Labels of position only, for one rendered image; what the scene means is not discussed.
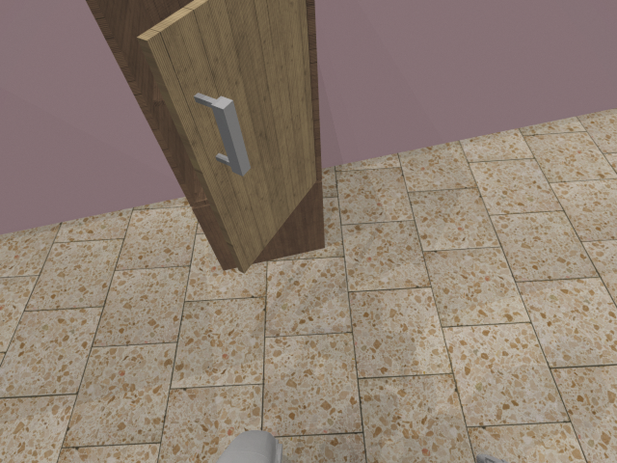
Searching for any handle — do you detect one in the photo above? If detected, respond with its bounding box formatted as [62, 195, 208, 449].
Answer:
[194, 93, 251, 176]

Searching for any robot left thigh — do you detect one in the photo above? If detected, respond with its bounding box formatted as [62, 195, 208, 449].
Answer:
[216, 430, 282, 463]

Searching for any cupboard door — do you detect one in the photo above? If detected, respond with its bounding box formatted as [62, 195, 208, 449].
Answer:
[137, 0, 316, 274]

